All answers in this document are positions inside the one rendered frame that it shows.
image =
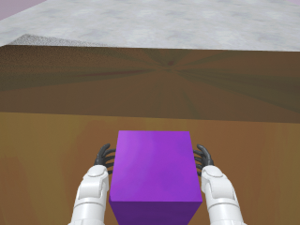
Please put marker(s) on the left robot hand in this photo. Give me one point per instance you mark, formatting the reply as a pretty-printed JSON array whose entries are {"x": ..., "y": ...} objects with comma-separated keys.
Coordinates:
[{"x": 102, "y": 159}]

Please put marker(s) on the right robot hand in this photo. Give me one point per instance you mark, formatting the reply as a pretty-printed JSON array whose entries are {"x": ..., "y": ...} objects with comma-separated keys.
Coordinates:
[{"x": 205, "y": 158}]

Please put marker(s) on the carton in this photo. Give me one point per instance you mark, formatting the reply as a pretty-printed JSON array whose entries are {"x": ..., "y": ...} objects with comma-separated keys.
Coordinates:
[{"x": 154, "y": 178}]

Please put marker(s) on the robot left forearm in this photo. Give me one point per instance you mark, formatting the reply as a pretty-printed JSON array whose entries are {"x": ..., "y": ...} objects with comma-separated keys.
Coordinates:
[{"x": 90, "y": 203}]

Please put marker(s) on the robot right forearm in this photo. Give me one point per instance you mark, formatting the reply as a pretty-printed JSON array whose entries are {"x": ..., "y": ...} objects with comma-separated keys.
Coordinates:
[{"x": 222, "y": 204}]

